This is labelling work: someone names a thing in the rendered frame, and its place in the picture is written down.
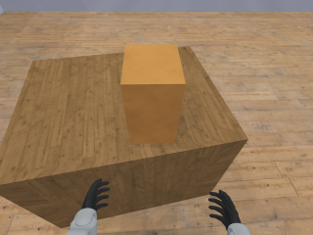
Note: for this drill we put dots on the robot left hand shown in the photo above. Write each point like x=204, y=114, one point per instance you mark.
x=91, y=198

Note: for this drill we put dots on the robot right hand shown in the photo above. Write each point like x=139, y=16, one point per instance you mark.
x=228, y=210

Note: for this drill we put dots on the robot left forearm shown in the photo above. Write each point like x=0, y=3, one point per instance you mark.
x=84, y=223

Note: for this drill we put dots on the pedestal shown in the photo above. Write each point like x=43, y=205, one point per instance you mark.
x=69, y=129

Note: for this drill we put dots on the carton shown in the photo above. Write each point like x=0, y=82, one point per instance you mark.
x=152, y=87

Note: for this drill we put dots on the robot right forearm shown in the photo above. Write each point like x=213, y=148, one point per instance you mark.
x=237, y=229

